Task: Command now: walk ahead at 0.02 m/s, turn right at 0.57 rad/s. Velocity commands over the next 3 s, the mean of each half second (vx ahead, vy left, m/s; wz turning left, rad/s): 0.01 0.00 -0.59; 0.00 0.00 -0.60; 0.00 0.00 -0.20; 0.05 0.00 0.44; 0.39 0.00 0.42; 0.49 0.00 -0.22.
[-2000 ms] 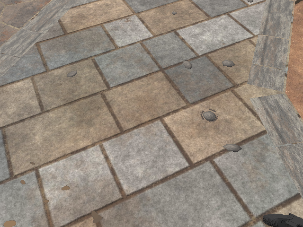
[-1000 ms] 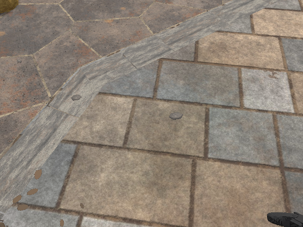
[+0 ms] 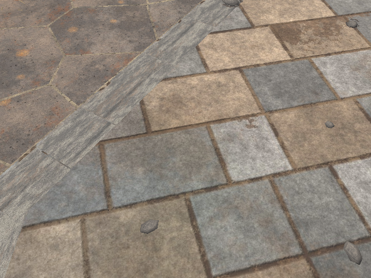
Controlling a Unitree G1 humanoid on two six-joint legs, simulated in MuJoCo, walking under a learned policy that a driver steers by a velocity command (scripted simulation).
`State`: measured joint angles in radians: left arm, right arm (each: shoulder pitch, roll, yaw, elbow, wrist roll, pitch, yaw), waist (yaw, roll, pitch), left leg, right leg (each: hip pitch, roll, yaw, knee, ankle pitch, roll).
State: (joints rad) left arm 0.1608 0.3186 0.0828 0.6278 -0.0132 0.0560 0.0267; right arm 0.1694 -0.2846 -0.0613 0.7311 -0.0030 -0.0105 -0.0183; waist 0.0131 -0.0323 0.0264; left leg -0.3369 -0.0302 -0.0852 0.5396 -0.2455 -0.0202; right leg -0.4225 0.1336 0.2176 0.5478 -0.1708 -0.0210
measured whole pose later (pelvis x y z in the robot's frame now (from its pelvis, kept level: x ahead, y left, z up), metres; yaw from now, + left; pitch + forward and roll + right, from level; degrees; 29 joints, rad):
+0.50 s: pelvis +0.00 -0.02 +0.00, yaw -18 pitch +2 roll +1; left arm 0.17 0.30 0.07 0.60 0.01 0.04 -0.01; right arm 0.15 -0.33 -0.09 0.72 -0.01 0.02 -0.03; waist -0.01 0.05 0.05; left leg -0.44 0.07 0.02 0.99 -0.53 -0.07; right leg -0.31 0.03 0.01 0.56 -0.28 -0.04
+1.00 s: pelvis +0.01 +0.00 +0.01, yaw -36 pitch +1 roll +0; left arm 0.17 0.36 0.10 0.64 -0.02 0.06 0.02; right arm 0.15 -0.27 -0.07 0.68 -0.02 -0.01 -0.02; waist 0.00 -0.05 0.04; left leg -0.25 -0.01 -0.01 0.47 -0.24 0.01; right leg -0.49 0.10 0.14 1.08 -0.48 0.06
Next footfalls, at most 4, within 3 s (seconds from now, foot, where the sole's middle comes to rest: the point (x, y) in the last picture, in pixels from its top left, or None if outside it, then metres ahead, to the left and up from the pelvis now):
0.42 right None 0.01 -0.13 -0.77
0.88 left None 0.12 0.06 -0.77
1.26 right None -0.06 -0.14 -0.77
1.70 left None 0.06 0.06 -0.77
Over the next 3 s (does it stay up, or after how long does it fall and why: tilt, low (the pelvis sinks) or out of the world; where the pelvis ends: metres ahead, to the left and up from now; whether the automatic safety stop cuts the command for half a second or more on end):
stays up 0.42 -0.08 0.01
